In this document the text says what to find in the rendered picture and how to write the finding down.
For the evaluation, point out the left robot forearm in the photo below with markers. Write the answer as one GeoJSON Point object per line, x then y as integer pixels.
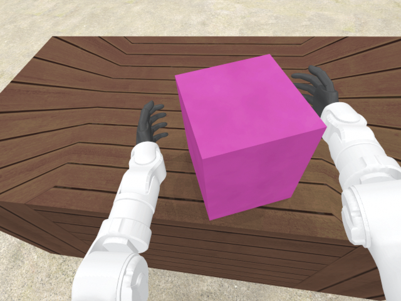
{"type": "Point", "coordinates": [127, 228]}

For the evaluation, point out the right robot upper arm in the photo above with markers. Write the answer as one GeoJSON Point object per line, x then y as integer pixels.
{"type": "Point", "coordinates": [371, 216]}

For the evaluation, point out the left robot upper arm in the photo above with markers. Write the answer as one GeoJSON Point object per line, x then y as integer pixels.
{"type": "Point", "coordinates": [111, 276]}

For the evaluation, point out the pedestal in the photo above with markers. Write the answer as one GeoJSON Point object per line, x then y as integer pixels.
{"type": "Point", "coordinates": [68, 124]}

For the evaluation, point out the carton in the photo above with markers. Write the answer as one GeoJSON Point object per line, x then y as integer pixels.
{"type": "Point", "coordinates": [250, 133]}

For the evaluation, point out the left robot hand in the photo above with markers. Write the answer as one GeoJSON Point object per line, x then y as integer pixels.
{"type": "Point", "coordinates": [145, 130]}

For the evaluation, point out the right robot forearm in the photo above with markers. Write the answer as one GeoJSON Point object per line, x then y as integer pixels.
{"type": "Point", "coordinates": [357, 155]}

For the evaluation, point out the right robot hand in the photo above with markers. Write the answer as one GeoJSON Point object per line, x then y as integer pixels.
{"type": "Point", "coordinates": [322, 90]}

